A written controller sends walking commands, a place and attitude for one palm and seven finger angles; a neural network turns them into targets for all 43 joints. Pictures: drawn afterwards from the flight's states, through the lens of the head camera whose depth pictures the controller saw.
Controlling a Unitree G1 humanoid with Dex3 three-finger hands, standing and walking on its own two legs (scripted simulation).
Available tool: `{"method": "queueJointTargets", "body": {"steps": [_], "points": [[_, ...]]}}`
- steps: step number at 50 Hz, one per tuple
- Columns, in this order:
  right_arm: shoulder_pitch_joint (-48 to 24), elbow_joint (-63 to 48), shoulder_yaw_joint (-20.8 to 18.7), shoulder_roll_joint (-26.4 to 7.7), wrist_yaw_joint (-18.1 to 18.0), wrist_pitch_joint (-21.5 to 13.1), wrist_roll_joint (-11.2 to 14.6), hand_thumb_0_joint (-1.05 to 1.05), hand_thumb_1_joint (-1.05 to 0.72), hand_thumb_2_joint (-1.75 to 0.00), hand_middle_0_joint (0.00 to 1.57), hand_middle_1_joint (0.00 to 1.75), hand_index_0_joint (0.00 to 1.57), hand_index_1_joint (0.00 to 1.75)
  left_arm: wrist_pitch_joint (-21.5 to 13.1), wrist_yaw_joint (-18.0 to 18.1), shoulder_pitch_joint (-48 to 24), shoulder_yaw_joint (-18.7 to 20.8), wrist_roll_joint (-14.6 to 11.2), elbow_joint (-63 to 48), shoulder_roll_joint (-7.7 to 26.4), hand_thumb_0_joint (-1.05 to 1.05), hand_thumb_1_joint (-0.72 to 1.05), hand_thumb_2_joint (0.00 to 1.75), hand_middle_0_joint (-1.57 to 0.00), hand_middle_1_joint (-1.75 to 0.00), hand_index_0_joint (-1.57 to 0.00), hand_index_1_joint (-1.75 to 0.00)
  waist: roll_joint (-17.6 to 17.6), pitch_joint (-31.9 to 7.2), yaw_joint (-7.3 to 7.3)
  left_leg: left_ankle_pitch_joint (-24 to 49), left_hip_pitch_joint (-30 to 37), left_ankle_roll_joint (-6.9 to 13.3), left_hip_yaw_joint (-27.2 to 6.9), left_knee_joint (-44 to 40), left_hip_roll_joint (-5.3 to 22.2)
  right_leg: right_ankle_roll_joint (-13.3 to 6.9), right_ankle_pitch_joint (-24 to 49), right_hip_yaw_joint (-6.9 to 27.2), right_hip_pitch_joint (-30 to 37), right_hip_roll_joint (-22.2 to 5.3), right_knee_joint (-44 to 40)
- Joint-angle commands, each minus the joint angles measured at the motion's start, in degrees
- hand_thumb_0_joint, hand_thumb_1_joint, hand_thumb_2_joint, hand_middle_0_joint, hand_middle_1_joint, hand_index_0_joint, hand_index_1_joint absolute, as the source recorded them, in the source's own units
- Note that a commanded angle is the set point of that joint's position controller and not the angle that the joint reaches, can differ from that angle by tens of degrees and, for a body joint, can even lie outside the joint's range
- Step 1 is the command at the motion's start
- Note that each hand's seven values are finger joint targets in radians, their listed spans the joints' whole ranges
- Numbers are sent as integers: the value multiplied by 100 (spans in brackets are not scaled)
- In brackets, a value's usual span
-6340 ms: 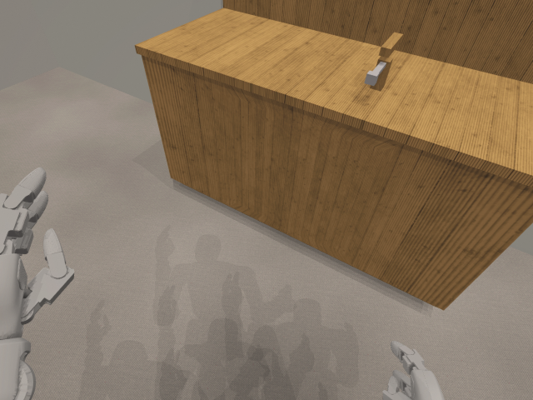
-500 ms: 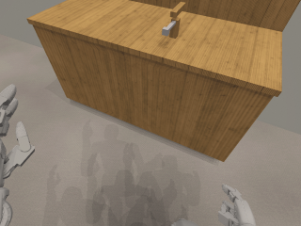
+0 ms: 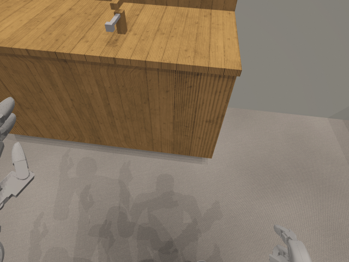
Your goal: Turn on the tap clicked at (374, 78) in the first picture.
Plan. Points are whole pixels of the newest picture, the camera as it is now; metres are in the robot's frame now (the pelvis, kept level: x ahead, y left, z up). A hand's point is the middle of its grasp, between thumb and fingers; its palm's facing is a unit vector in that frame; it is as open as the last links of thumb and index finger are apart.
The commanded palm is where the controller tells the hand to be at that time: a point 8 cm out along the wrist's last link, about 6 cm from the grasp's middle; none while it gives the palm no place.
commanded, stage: turn to face it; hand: left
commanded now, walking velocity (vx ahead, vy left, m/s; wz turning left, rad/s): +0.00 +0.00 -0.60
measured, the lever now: (109, 26) +0.89 +0.32 +0.08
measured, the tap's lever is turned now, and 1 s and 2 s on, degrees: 0 0 0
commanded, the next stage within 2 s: take the last steps up to it in 0.66 s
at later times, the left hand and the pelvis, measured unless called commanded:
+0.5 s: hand (108, 180) +0.21 +0.12 +0.18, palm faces +0.07 -0.85 -0.52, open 7.4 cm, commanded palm +0.17 +0.19 +0.19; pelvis -0.06 -0.03 +0.00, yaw -16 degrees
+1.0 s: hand (122, 200) +0.18 +0.09 +0.18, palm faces +0.04 -0.90 -0.43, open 7.4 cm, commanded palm +0.14 +0.16 +0.19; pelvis -0.11 -0.04 +0.00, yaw -22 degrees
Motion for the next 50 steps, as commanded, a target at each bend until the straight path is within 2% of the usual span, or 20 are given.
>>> {"method": "queueJointTargets", "body": {"steps": [1,3,5,12,13,14,15,16,19,28,29,31,33,35,38,42,43,45,46,50], "points": [[-530,-1036,-59,-375,-97,-434,-12,0,-90,-90,20,30,20,30,-471,83,-744,733,140,-1223,1039,0,90,90,-20,-30,-20,-30,2067,-539,71,116,726,1056,-1842,-2050,2274,402,-2137,32,-987,-140,2180],[-518,-1049,-102,-184,-51,-545,6,0,-90,-90,20,30,20,30,-517,34,-1002,616,193,-1236,971,0,90,90,-20,-30,-20,-30,1663,-133,24,-5,-570,1248,-1525,-2011,2385,488,-1872,7,-587,-504,3951],[-473,-961,-112,-284,57,-633,87,0,-90,-90,20,30,20,30,-456,23,-677,272,163,-848,585,0,90,90,-20,-30,-20,-30,1458,67,70,790,-322,883,-360,-1534,1966,557,-1902,-431,-683,-582,3192],[-100,-899,-100,-390,145,-978,48,0,-90,-90,20,30,20,30,-445,37,-1143,353,122,-848,743,0,90,90,-20,-30,-20,-30,1438,-524,-21,1993,20,291,310,-149,1676,553,-1023,-1206,1168,-277,35],[-101,-903,-92,-335,160,-975,66,0,-90,-90,20,30,20,30,-429,44,-1010,442,158,-731,851,0,90,90,-20,-30,-20,-30,1068,-621,-34,1631,-229,161,390,423,1504,362,-502,-833,1509,-578,-410],[-139,-944,-29,-160,170,-963,89,0,-90,-90,20,30,20,30,-472,78,-1008,593,155,-748,1031,0,90,90,-20,-30,-20,-30,-121,-755,-27,818,-719,-66,624,1426,987,-35,1195,266,1913,-1310,-624],[-356,-1009,56,-30,149,-940,66,0,-90,-90,20,30,20,30,-497,151,-742,981,93,-569,1326,0,90,90,-20,-30,-20,-30,-1238,-914,108,-1220,-1772,-226,400,2521,348,-561,2791,1648,2241,-2134,-741],[-486,-999,-69,-117,123,-859,122,0,-90,-90,20,30,20,30,-409,143,-526,948,-42,-680,1262,0,90,90,-20,-30,-20,-30,-1563,-1139,146,-1154,-1817,-207,-275,3245,360,-675,2616,2094,2097,-2353,-897],[-680,-882,135,98,112,-577,56,0,-90,-90,20,30,20,30,-496,149,157,1114,-89,-1173,1153,0,90,90,-20,-30,-20,-30,-508,-1318,16,-540,-1968,-247,-497,3415,423,-767,2375,1188,2348,-2053,-539],[-369,-730,-64,-194,-127,-654,49,0,-90,-90,20,30,20,30,-451,160,-102,830,16,-1051,922,0,90,90,-20,-30,-20,-30,-318,-1104,-128,568,662,37,-51,-520,146,-314,-551,927,522,-1535,-787],[-326,-762,-109,-281,-179,-696,26,0,-90,-90,20,30,20,30,-497,151,-262,809,49,-1154,940,0,90,90,-20,-30,-20,-30,195,-1004,-132,597,908,208,-369,-1142,517,-87,-756,747,274,-1174,-290],[-393,-829,-113,-329,-211,-776,0,0,-90,-90,20,30,20,30,-591,142,-234,812,133,-980,935,0,90,90,-20,-30,-20,-30,1974,-808,-10,1406,606,1010,-1983,-1842,2186,385,-2340,-327,-436,-312,2031],[-359,-743,-107,-196,-166,-894,-39,0,-90,-90,20,30,20,30,-643,97,-598,554,178,-1025,818,0,90,90,-20,-30,-20,-30,1581,-398,-109,1763,-78,1219,-1922,-1705,2190,427,-2043,-137,-420,-499,3234],[-334,-648,-156,-309,-73,-990,40,0,-90,-90,20,30,20,30,-567,67,-488,249,199,-908,569,0,90,90,-20,-30,-20,-30,1387,-386,-44,2285,171,928,-768,-1300,1764,493,-1916,-533,-453,-520,2789],[-237,-640,-113,-310,-41,-1115,32,0,-90,-90,20,30,20,30,-538,113,-702,250,190,-1119,678,0,90,90,-20,-30,-20,-30,1732,-429,-135,2297,123,786,-575,-1271,1643,531,-1902,-880,90,-462,1741],[-353,-584,-31,-263,-81,-1106,20,0,-90,-90,20,30,20,30,-472,173,-745,433,190,-758,774,0,90,90,-20,-30,-20,-30,1425,-704,-78,410,-476,573,-178,-806,1156,449,-1226,-1243,1627,-373,-258],[-325,-584,-16,-220,-111,-1039,11,0,-90,-90,20,30,20,30,-442,186,-643,462,207,-577,822,0,90,90,-20,-30,-20,-30,1004,-690,-132,-293,-834,458,-26,-517,913,294,-1309,-959,1907,-626,-623],[-441,-603,79,-15,-142,-950,-25,0,-90,-90,20,30,20,30,-492,252,-803,824,143,-602,1272,0,90,90,-20,-30,-20,-30,-732,-551,-123,-788,-1780,168,330,1358,120,-574,-1823,1525,1785,-2266,-1603],[-530,-561,-29,-135,-125,-955,13,0,-90,-90,20,30,20,30,-423,232,-715,758,92,-393,1160,0,90,90,-20,-30,-20,-30,-1364,-546,25,-747,-2152,144,-57,2448,123,-824,-2401,2266,1736,-2688,-1935],[-613,-386,73,-83,-148,-782,-2,0,-90,-90,20,30,20,30,-555,153,-245,637,111,-314,863,0,90,90,-20,-30,-20,-30,-515,-305,-101,193,-2200,74,-386,2748,430,-719,-812,740,1521,-2408,-1699]]}}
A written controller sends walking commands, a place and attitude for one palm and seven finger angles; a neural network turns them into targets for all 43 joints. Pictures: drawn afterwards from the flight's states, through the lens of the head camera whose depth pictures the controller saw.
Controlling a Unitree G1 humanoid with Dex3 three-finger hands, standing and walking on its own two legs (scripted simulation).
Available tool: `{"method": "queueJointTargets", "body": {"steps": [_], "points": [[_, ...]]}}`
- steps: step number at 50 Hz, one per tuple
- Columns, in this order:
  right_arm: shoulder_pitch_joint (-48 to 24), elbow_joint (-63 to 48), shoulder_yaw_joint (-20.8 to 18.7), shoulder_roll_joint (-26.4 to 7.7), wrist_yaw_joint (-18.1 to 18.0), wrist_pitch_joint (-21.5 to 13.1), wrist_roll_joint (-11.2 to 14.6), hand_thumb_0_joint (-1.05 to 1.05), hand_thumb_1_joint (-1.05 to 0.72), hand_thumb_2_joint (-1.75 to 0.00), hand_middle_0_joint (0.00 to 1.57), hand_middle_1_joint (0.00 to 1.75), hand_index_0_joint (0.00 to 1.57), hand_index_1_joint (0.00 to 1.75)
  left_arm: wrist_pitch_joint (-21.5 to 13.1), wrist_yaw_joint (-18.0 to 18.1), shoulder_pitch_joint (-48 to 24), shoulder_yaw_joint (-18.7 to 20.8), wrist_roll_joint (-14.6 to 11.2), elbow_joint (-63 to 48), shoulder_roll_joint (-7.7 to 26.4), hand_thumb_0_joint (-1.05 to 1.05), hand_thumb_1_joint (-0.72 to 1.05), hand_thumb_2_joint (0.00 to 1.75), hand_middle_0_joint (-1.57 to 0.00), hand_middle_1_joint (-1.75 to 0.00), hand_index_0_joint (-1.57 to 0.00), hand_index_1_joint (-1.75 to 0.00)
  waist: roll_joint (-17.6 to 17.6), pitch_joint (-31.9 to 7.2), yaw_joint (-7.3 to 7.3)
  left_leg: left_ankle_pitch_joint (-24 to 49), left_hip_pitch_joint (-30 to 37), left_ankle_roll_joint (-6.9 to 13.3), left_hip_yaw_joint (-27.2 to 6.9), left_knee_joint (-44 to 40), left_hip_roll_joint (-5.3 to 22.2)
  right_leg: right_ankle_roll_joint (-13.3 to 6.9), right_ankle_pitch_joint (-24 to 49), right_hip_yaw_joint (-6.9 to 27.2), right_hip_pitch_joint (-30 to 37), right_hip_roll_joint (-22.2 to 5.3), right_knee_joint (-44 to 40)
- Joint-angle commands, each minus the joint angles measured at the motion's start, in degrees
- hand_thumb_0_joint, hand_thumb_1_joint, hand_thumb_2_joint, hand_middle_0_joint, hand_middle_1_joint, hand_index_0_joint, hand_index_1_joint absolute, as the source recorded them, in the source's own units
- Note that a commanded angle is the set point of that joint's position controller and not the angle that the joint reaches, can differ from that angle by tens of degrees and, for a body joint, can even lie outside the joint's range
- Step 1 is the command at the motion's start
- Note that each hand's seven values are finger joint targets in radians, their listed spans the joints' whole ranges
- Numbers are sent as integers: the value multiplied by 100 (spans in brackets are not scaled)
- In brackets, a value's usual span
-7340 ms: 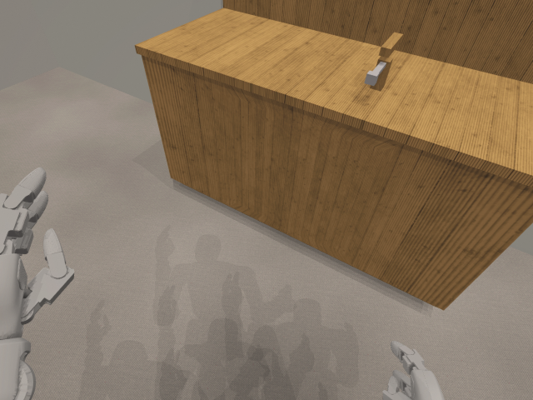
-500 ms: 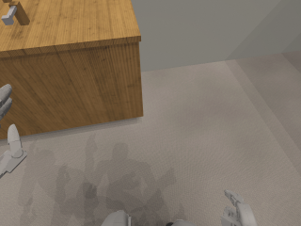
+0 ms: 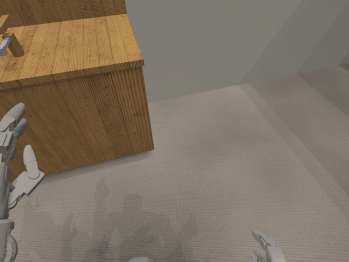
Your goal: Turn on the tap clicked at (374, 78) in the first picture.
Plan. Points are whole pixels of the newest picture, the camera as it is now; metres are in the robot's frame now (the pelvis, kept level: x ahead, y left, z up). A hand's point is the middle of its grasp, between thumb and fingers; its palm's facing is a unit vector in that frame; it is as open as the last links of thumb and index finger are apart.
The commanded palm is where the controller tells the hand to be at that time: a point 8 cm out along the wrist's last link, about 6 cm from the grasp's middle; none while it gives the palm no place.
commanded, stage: take the last steps up to it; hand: left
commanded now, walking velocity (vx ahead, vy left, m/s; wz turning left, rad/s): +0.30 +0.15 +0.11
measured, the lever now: (1, 51) +0.80 +0.71 +0.08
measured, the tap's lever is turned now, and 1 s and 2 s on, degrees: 0 0 0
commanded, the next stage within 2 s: come to a stop and stand still in 1.84 s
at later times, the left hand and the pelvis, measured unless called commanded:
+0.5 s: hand (16, 151) +0.26 +0.29 +0.19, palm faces +0.41 -0.78 -0.48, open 7.4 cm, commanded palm +0.20 +0.33 +0.19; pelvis +0.05 +0.05 +0.00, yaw +2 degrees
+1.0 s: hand out of the picture +0.39 +0.40 +0.19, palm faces +0.40 -0.80 -0.44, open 7.4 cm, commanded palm +0.32 +0.43 +0.19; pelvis +0.16 +0.15 +0.00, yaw +1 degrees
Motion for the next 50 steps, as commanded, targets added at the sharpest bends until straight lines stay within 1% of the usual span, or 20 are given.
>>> {"method": "queueJointTargets", "body": {"steps": [1,9,10,12,13,15,18,22,24,25,26,29,32,36,39,40,41,43,45,50], "points": [[-612,-866,-269,-661,-149,-203,5,0,-90,-90,20,30,20,30,-430,161,140,912,-29,-830,1036,0,90,90,-20,-30,-20,-30,-1010,-235,30,427,-845,-28,-185,-29,214,-844,627,1420,632,-1673,-1804],[-328,-955,-470,-705,-281,-459,-44,0,-90,-90,20,30,20,30,-512,300,-494,716,75,-1460,1035,0,90,90,-20,-30,-20,-30,-635,-452,58,720,1516,175,639,-2939,-211,-471,-473,907,135,-1241,-1047],[-216,-962,-523,-808,-308,-484,-22,0,-90,-90,20,30,20,30,-527,293,-564,682,76,-1493,1003,0,90,90,-20,-30,-20,-30,-201,-487,-7,570,1857,264,376,-3227,-78,-323,-576,742,-116,-1036,-398],[-177,-967,-541,-907,-287,-513,14,0,-90,-90,20,30,20,30,-611,276,-540,730,67,-1422,967,0,90,90,-20,-30,-20,-30,1649,-553,-49,523,2464,1054,-1947,-4037,1376,139,-1646,-130,-1494,-13,1948],[-328,-941,-494,-804,-295,-592,-20,0,-90,-90,20,30,20,30,-679,253,-664,814,101,-1479,1176,0,90,90,-20,-30,-20,-30,1738,-466,-38,9,2051,1394,-2576,-4350,1725,102,-1797,205,-1678,-107,2896],[-339,-819,-526,-794,-241,-663,10,0,-90,-90,20,30,20,30,-659,214,-453,791,81,-1304,1050,0,90,90,-20,-30,-20,-30,917,-276,-17,325,1835,1508,-2078,-4085,1544,150,-1400,391,-1868,-344,2940],[-342,-808,-499,-797,-180,-730,34,0,-90,-90,20,30,20,30,-646,185,-92,812,17,-1549,970,0,90,90,-20,-30,-20,-30,993,-491,51,1045,1551,1231,-1045,-3890,1108,207,-983,-2,-1129,-255,1883],[-343,-780,-414,-767,-184,-685,-8,0,-90,-90,20,30,20,30,-504,163,104,850,-20,-1198,947,0,90,90,-20,-30,-20,-30,685,-616,87,966,1073,885,-607,-3370,909,181,-500,-368,189,-11,-21],[-400,-799,-387,-688,-196,-552,-8,0,-90,-90,20,30,20,30,-441,147,-51,875,17,-890,1020,0,90,90,-20,-30,-20,-30,-394,-660,106,306,-147,579,-141,-1960,493,-215,-388,740,1373,-770,-1083],[-462,-866,-379,-599,-167,-493,-6,0,-90,-90,20,30,20,30,-407,152,-114,1056,15,-643,1244,0,90,90,-20,-30,-20,-30,-1845,-549,111,-371,-1304,279,369,-434,-198,-813,-514,2956,1801,-1997,-1659],[-565,-902,-459,-772,-127,-525,17,0,-90,-90,20,30,20,30,-403,146,-393,1061,-97,-525,1189,0,90,90,-20,-30,-20,-30,-2068,-316,153,-442,-1680,112,-161,665,-188,-1069,-666,3815,1474,-2556,-2012],[-610,-730,-354,-684,-73,-402,23,0,-90,-90,20,30,20,30,-578,56,-509,808,-65,-687,1010,0,90,90,-20,-30,-20,-30,-947,7,75,293,-1793,-31,-520,1343,202,-994,362,2278,1143,-2241,-1808],[-606,-765,-330,-657,-77,-346,-8,0,-90,-90,20,30,20,30,-680,68,-493,654,31,-916,932,0,90,90,-20,-30,-20,-30,-1137,-136,52,601,-957,9,-129,-51,265,-685,1965,906,806,-1806,-1451],[-634,-1019,-384,-535,-122,-466,-57,0,-90,-90,20,30,20,30,-633,207,-392,818,50,-1506,1077,0,90,90,-20,-30,-20,-30,-1368,-417,247,847,534,114,769,-1882,-173,-582,1983,587,700,-1556,-1180],[-385,-1073,-487,-590,-215,-544,-23,0,-90,-90,20,30,20,30,-650,272,-499,877,45,-1828,1109,0,90,90,-20,-30,-20,-30,-587,-798,52,1378,1817,117,1004,-2989,-383,-280,1650,198,545,-1124,9],[-219,-1073,-583,-735,-241,-568,22,0,-90,-90,20,30,20,30,-699,277,-588,914,26,-1920,1122,0,90,90,-20,-30,-20,-30,292,-1061,-94,1612,2587,276,490,-3145,-45,-83,1479,-20,12,-899,1200],[-243,-1090,-663,-909,-210,-574,36,0,-90,-90,20,30,20,30,-723,283,-543,955,4,-1938,1062,0,90,90,-20,-30,-20,-30,1684,-1218,-84,2706,3326,807,-1139,-3294,1101,190,-790,-292,-1278,-238,2633],[-343,-1010,-601,-762,-181,-678,16,0,-90,-90,20,30,20,30,-781,243,-390,1206,-27,-1607,1442,0,90,90,-20,-30,-20,-30,1508,-1120,-14,2213,2825,1691,-2599,-3688,1904,122,-1904,490,-2119,-252,4161],[-382,-881,-638,-763,-131,-697,116,0,-90,-90,20,30,20,30,-733,177,-136,1142,-94,-1662,1182,0,90,90,-20,-30,-20,-30,819,-859,-12,2264,2719,1670,-1835,-3526,1680,195,-1553,532,-2586,-494,3922],[-382,-851,-494,-733,-49,-834,74,0,-90,-90,20,30,20,30,-677,114,424,972,-115,-1705,926,0,90,90,-20,-30,-20,-30,1065,-840,40,2456,1684,1119,-478,-3644,1085,228,-521,-169,-1069,-255,1658]]}}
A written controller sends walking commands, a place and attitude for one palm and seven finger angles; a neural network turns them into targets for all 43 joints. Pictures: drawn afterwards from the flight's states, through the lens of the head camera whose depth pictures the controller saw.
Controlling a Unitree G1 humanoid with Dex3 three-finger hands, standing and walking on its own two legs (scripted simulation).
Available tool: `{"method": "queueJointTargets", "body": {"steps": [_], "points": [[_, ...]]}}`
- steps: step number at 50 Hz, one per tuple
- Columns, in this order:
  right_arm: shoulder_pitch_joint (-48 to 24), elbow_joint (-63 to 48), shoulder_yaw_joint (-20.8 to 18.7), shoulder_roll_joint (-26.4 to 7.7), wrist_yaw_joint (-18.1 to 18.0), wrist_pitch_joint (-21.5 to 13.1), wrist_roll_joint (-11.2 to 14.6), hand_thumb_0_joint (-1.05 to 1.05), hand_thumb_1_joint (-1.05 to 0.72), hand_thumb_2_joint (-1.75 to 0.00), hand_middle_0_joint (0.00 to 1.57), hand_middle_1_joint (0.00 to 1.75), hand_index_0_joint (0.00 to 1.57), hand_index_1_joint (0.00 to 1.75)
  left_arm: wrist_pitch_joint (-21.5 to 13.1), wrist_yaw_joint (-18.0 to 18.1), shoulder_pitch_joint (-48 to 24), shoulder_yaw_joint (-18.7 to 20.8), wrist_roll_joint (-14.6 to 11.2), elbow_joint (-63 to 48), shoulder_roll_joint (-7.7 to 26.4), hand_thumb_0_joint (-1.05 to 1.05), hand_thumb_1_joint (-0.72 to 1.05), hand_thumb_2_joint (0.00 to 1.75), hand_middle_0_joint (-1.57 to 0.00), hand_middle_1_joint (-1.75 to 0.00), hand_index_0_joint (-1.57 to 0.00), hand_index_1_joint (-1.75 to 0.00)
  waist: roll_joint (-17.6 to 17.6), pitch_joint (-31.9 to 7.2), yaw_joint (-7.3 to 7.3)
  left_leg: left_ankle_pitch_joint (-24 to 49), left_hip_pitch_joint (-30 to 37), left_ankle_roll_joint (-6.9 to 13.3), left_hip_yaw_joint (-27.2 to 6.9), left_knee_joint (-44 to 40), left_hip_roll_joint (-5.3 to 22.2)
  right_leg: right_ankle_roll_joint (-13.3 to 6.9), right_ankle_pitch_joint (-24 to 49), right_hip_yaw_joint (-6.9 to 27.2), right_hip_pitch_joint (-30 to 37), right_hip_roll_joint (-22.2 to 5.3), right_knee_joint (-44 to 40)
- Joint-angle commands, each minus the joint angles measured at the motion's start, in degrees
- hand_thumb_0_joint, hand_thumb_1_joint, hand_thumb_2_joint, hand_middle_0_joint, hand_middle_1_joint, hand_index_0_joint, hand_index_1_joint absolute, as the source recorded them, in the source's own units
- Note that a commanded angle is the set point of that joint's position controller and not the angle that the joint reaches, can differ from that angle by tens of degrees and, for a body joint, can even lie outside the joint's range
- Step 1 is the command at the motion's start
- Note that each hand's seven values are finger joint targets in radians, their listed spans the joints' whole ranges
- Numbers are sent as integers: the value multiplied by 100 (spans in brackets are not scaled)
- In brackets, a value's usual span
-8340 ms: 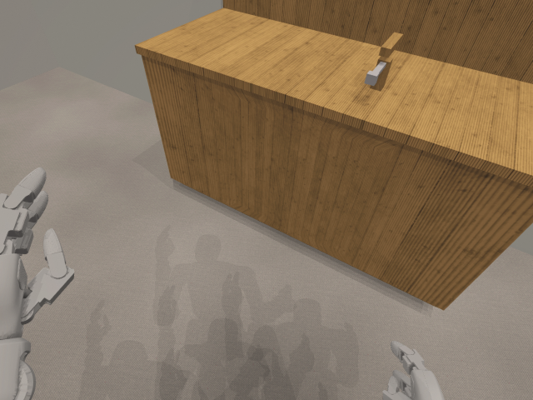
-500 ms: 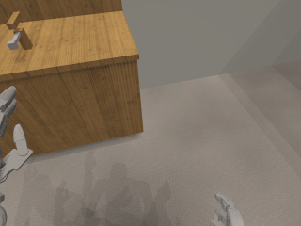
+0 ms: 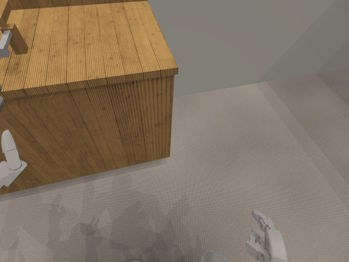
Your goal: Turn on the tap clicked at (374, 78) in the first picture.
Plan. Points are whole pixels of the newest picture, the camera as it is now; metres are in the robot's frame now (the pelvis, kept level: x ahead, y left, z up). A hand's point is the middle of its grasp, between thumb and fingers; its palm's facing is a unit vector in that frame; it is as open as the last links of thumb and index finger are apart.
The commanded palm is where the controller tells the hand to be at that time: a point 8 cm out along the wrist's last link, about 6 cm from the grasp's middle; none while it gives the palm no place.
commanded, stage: take the last steps up to it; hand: left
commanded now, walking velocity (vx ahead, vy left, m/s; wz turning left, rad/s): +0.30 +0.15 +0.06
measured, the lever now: (1, 51) +0.64 +0.55 +0.08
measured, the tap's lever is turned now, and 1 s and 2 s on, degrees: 0 0 0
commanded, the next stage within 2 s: come to a stop and stand still in 0.84 s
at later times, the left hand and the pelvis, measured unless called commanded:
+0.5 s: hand (1, 112) +0.33 +0.33 +0.18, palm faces +0.41 -0.80 -0.43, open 7.4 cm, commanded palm +0.27 +0.37 +0.18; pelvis +0.12 +0.09 -0.01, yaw +1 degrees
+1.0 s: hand out of the picture +0.41 +0.38 +0.17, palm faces +0.41 -0.81 -0.41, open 7.4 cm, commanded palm +0.35 +0.43 +0.18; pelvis +0.20 +0.14 +0.00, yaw +1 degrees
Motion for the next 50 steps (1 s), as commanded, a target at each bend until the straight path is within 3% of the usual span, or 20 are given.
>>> {"method": "queueJointTargets", "body": {"steps": [1,6,7,8,9,12,15,21,22,24,26,31,37,38,40,41,43,44,46,50], "points": [[-79,-662,-210,-961,-61,-336,9,0,-90,-90,20,30,20,30,-322,65,472,447,-38,-1142,623,0,90,90,-20,-30,-20,-30,1350,-1104,80,1670,842,696,-1159,-1331,1103,-15,621,-301,457,165,-1534],[-184,-616,-135,-960,-209,-161,-16,0,-90,-90,20,30,20,30,-108,50,113,519,-2,-508,765,0,90,90,-20,-30,-20,-30,473,-1118,189,896,38,346,-940,-133,912,-197,1300,-137,2137,102,-3410],[-159,-624,-139,-888,-202,-110,-12,0,-90,-90,20,30,20,30,-109,47,-33,551,55,-410,888,0,90,90,-20,-30,-20,-30,-544,-1223,191,313,-750,169,-557,1112,444,-577,1509,1166,2770,-686,-3817],[-237,-736,-94,-821,-164,-103,-47,0,-90,-90,20,30,20,30,-109,45,-130,569,33,-163,919,0,90,90,-20,-30,-20,-30,-1592,-1134,177,-1173,-2037,-118,-385,2571,-313,-1216,1998,3343,3312,-1930,-4273],[-167,-668,-246,-1025,-67,-124,-22,0,-90,-90,20,30,20,30,-131,8,-354,383,-63,-122,730,0,90,90,-20,-30,-20,-30,-1767,-950,162,-1291,-2290,-259,-1056,3577,-227,-1370,1609,3899,3055,-2288,-4616],[-276,-471,-95,-895,-42,-13,-69,0,-90,-90,20,30,20,30,-343,-18,-389,349,69,-410,777,0,90,90,-20,-30,-20,-30,-379,-533,139,-523,-2436,-390,-1291,4016,188,-1157,2659,1934,2496,-1833,-4322],[-265,-585,-100,-859,-63,2,-98,0,-90,-90,20,30,20,30,-460,37,-499,247,149,-915,779,0,90,90,-20,-30,-20,-30,-487,-672,76,-379,-1360,-315,-958,2181,328,-939,3377,754,1967,-1541,-4107],[-102,-874,-220,-779,-180,-68,-120,0,-90,-90,20,30,20,30,-384,238,-143,551,101,-1355,866,0,90,90,-20,-30,-20,-30,-263,-1102,131,622,727,-306,213,-675,-364,-573,2872,260,2013,-878,-3028],[35,-889,-284,-876,-211,-71,-74,0,-90,-90,20,30,20,30,-414,227,-255,523,92,-1353,838,0,90,90,-20,-30,-20,-30,419,-1217,28,724,1310,-218,-37,-860,-193,-423,2603,151,1605,-692,-2210],[132,-931,-360,-1056,-178,-113,-27,0,-90,-90,20,30,20,30,-479,206,-329,424,75,-1081,743,0,90,90,-20,-30,-20,-30,2042,-1251,6,1761,1866,802,-2752,-1400,1642,-82,-1108,-53,-233,313,340],[-15,-794,-349,-1023,-166,-180,-10,0,-90,-90,20,30,20,30,-472,159,-404,603,39,-886,941,0,90,90,-20,-30,-20,-30,1612,-1076,7,1478,1607,1270,-2959,-1365,1840,-118,-756,486,-901,-40,939],[-87,-721,-235,-967,-64,-313,29,0,-90,-90,20,30,20,30,-347,38,88,279,-37,-1151,554,0,90,90,-20,-30,-20,-30,1449,-1002,97,1612,809,818,-1369,-1419,1178,-28,352,23,58,40,-659],[-133,-690,-59,-950,-204,-222,-34,0,-90,-90,20,30,20,30,-76,92,-7,421,-12,-665,767,0,90,90,-20,-30,-20,-30,859,-1047,157,827,392,391,-1066,-796,1057,-86,984,-235,1609,330,-3070],[-171,-690,-40,-937,-218,-178,-37,0,-90,-90,20,30,20,30,-51,84,-161,388,30,-608,769,0,90,90,-20,-30,-20,-30,536,-1030,143,340,13,242,-898,-390,876,-198,1318,69,2015,143,-3491],[-172,-776,18,-792,-190,-145,-53,0,-90,-90,20,30,20,30,-53,116,-470,515,35,-428,974,0,90,90,-20,-30,-20,-30,-1228,-923,84,-1294,-1370,-238,-292,1429,-236,-1027,1722,2931,2539,-1512,-4294],[-115,-731,-127,-955,-120,-151,-46,0,-90,-90,20,30,20,30,-47,79,-520,336,-35,-266,778,0,90,90,-20,-30,-20,-30,-1672,-829,174,-1493,-1602,-332,-714,2517,-250,-1362,1586,3558,2438,-1983,-4621],[-269,-667,-24,-895,-62,-95,-29,0,-90,-90,20,30,20,30,-109,96,-774,382,4,-576,886,0,90,90,-20,-30,-20,-30,-874,-710,134,-1186,-1935,-382,-1202,3082,-41,-1505,2460,3061,2559,-1981,-4365],[-275,-615,43,-827,-66,-56,-62,0,-90,-90,20,30,20,30,-196,107,-721,323,65,-666,819,0,90,90,-20,-30,-20,-30,-534,-740,114,-1015,-1697,-391,-1143,2831,75,-1335,3215,2135,2509,-1767,-4161],[-333,-674,50,-795,-106,-20,-87,0,-90,-90,20,30,20,30,-263,138,-423,300,131,-757,778,0,90,90,-20,-30,-20,-30,-672,-943,139,-818,-981,-346,-836,1671,47,-1064,4259,1175,2362,-1373,-3822],[-271,-861,20,-746,-193,33,-145,0,-90,-90,20,30,20,30,-197,202,-28,340,77,-1129,721,0,90,90,-20,-30,-20,-30,-358,-1189,132,698,517,-400,-233,-522,-399,-625,3959,508,2172,-704,-3263]]}}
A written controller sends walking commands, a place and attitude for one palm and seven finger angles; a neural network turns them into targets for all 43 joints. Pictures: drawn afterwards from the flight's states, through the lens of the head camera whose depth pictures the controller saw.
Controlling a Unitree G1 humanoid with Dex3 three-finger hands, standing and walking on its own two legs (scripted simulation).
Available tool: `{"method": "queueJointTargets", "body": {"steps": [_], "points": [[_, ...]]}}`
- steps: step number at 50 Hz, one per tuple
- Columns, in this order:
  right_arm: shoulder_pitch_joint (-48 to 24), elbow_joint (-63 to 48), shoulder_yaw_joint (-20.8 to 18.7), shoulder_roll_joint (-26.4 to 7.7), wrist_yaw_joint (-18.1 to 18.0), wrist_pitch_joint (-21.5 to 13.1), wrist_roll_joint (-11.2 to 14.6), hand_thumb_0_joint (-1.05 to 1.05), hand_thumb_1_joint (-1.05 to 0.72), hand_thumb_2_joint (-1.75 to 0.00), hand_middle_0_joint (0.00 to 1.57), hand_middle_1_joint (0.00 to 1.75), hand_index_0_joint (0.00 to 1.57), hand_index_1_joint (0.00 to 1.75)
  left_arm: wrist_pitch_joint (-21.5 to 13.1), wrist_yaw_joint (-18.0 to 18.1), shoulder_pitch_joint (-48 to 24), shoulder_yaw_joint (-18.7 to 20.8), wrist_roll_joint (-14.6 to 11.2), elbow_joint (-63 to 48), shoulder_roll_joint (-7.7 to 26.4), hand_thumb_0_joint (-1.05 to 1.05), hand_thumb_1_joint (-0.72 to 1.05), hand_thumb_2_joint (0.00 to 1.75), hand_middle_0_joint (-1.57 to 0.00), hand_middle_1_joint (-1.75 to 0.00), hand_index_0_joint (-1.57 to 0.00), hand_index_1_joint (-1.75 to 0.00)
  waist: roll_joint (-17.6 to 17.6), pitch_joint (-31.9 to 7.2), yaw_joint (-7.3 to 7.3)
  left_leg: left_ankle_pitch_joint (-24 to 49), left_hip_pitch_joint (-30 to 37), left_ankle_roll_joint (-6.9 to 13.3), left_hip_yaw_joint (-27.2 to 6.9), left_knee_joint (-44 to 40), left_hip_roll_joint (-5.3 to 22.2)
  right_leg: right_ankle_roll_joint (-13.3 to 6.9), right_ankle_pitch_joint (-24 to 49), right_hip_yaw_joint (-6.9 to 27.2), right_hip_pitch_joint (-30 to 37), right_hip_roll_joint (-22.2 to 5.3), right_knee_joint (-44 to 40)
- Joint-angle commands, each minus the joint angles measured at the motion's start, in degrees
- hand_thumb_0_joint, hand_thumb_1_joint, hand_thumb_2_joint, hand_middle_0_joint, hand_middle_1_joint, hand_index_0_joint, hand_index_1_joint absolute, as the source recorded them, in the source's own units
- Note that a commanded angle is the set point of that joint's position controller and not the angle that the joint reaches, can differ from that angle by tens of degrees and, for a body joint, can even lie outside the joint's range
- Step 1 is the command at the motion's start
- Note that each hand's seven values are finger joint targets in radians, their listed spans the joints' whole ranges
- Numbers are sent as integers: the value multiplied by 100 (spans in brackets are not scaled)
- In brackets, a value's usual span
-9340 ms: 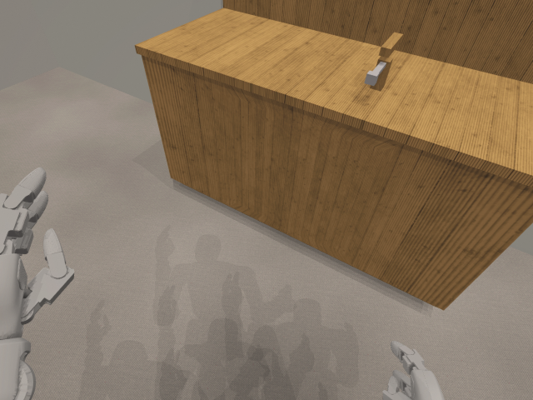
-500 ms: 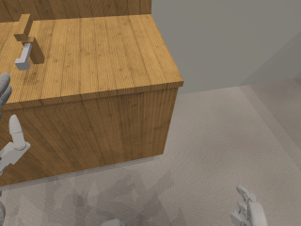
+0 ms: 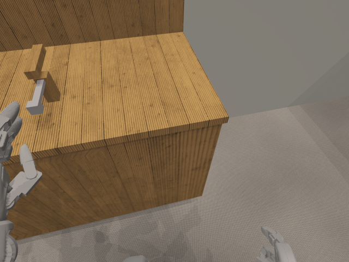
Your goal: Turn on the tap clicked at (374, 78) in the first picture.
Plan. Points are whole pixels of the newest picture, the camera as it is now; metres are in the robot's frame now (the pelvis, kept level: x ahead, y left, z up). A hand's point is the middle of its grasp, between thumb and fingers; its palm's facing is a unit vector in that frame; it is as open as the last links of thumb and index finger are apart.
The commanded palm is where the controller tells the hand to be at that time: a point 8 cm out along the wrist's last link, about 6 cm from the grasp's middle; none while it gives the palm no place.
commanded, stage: come to a stop and stand still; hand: left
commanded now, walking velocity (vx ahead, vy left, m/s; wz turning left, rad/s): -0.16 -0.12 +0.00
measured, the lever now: (35, 107) +0.45 +0.40 +0.08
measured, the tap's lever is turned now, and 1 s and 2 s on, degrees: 0 0 0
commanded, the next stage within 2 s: none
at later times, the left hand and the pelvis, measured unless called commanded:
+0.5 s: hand (44, 181) +0.21 +0.22 +0.17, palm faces +0.32 -0.84 -0.44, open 7.4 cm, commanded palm +0.16 +0.27 +0.18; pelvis -0.02 +0.00 +0.00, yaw -3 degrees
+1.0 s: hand (28, 220) +0.15 +0.22 +0.16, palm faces +0.37 -0.86 -0.36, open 7.4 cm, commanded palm +0.11 +0.26 +0.18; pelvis -0.07 -0.01 +0.00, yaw -4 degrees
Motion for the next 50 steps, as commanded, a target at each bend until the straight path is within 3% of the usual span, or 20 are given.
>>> {"method": "queueJointTargets", "body": {"steps": [1,2,4,5,8,9,14,18,20,22,23,25,28,33,35,38,41,44,47,50], "points": [[-382,-1113,-187,-354,-156,-275,1,0,-90,-90,20,30,20,30,-348,195,-69,813,-77,-1564,1186,0,90,90,-20,-30,-20,-30,-169,-1184,-11,1781,1256,-61,208,-2035,-65,-239,2465,541,651,-582,-40],[-311,-1163,-260,-502,-170,-259,38,0,-90,-90,20,30,20,30,-352,179,-169,800,-98,-1715,1209,0,90,90,-20,-30,-20,-30,461,-1269,11,2856,1585,77,-320,-2093,477,-14,1580,388,358,-247,349],[-165,-1215,-310,-534,-154,-274,60,0,-90,-90,20,30,20,30,-321,96,13,810,-130,-1333,1153,0,90,90,-20,-30,-20,-30,1405,-1029,-14,4333,1767,673,-1736,-2522,1668,184,-1516,322,-806,394,1578],[-234,-1177,-300,-554,-120,-299,-37,0,-90,-90,20,30,20,30,-323,55,-115,862,-134,-1382,1235,0,90,90,-20,-30,-20,-30,1746,-883,-72,4454,1560,848,-2112,-2714,1916,185,-1738,499,-975,357,2155],[-202,-1180,-328,-552,44,-450,11,0,-90,-90,20,30,20,30,-323,38,-272,710,-124,-1882,1143,0,90,90,-20,-30,-20,-30,1390,-1201,-11,5366,2308,668,-1118,-2082,1619,141,-927,423,-1059,394,1667],[-174,-1184,-335,-588,97,-479,3,0,-90,-90,20,30,20,30,-266,17,-126,657,-142,-1879,1089,0,90,90,-20,-30,-20,-30,1526,-1246,-36,5220,2229,615,-1005,-2106,1610,155,-882,345,-939,438,1530],[-194,-1244,-268,-578,145,-501,2,0,-90,-90,20,30,20,30,-1,-35,123,626,-244,-1699,1034,0,90,90,-20,-30,-20,-30,1604,-1002,-80,3742,1549,592,-899,-2405,1651,191,-722,217,-394,555,671],[-257,-1251,-199,-534,70,-436,51,0,-90,-90,20,30,20,30,80,-4,34,821,-230,-1522,1189,0,90,90,-20,-30,-20,-30,1206,-1048,-37,2286,932,395,-586,-2184,1378,200,140,162,559,531,-584],[-293,-1246,-145,-436,45,-387,83,0,-90,-90,20,30,20,30,67,22,-66,850,-204,-1349,1252,0,90,90,-20,-30,-20,-30,537,-1065,-65,1241,470,144,-284,-1675,946,48,1100,636,920,79,-1013],[-272,-1249,-147,-325,14,-400,125,0,-90,-90,20,30,20,30,170,2,-59,716,-317,-1161,1168,0,90,90,-20,-30,-20,-30,-969,-1046,-16,0,396,-148,0,-592,35,-400,1174,1877,218,-795,-1380],[-339,-1208,-146,-353,7,-383,143,0,-90,-90,20,30,20,30,218,29,-43,729,-336,-1235,1208,0,90,90,-20,-30,-20,-30,-973,-960,23,-397,200,-129,-212,-28,-61,-656,1349,2213,163,-1088,-1526],[-472,-1084,-3,-250,-30,-349,94,0,-90,-90,20,30,20,30,185,90,-12,732,-269,-1230,1208,0,90,90,-20,-30,-20,-30,-697,-927,13,-499,-229,-90,-487,565,-54,-822,2000,1969,481,-1194,-1343],[-649,-1029,11,-287,-129,-335,85,0,-90,-90,20,30,20,30,96,141,-233,753,-217,-1276,1222,0,90,90,-20,-30,-20,-30,-596,-1002,35,-377,-173,-99,-396,115,-40,-773,2799,1374,884,-1025,-1089],[-359,-1060,-93,-443,-190,-269,53,0,-90,-90,20,30,20,30,33,148,-47,621,-205,-1247,1059,0,90,90,-20,-30,-20,-30,-234,-1005,3,665,876,13,-332,-1868,-76,-461,1267,1312,639,-699,-1142],[-410,-1137,-173,-626,-210,-273,61,0,-90,-90,20,30,20,30,-31,151,-153,564,-172,-1430,1126,0,90,90,-20,-30,-20,-30,486,-941,85,1672,1255,211,-845,-2338,558,-125,469,1164,305,-173,-905],[-555,-1142,-53,-582,-240,-272,12,0,-90,-90,20,30,20,30,-96,117,-434,511,-111,-1350,1091,0,90,90,-20,-30,-20,-30,1320,-457,91,660,-129,431,-1422,-3018,1047,44,-12,776,680,204,-368],[-406,-1106,-94,-575,-223,-369,41,0,-90,-90,20,30,20,30,-98,99,-447,415,-53,-1039,990,0,90,90,-20,-30,-20,-30,787,-574,91,148,-247,349,-1043,-2738,797,43,342,861,882,181,-541],[-348,-1087,-92,-562,-186,-419,32,0,-90,-90,20,30,20,30,-40,86,-500,376,-53,-849,971,0,90,90,-20,-30,-20,-30,349,-428,70,-643,-216,218,-715,-2402,391,-22,-493,1339,479,-5,-1228],[-276,-1040,-102,-512,-130,-390,22,0,-90,-90,20,30,20,30,34,98,-668,319,-68,-858,1002,0,90,90,-20,-30,-20,-30,-225,-544,7,-216,464,138,-465,-1420,-8,-236,-1583,2058,-248,-554,-2086],[-327,-1019,-37,-452,-128,-349,0,0,-90,-90,20,30,20,30,92,144,-621,369,-91,-869,1067,0,90,90,-20,-30,-20,-30,-280,-662,-20,91,769,156,-580,-1412,-39,-307,-1506,1858,-349,-598,-2081]]}}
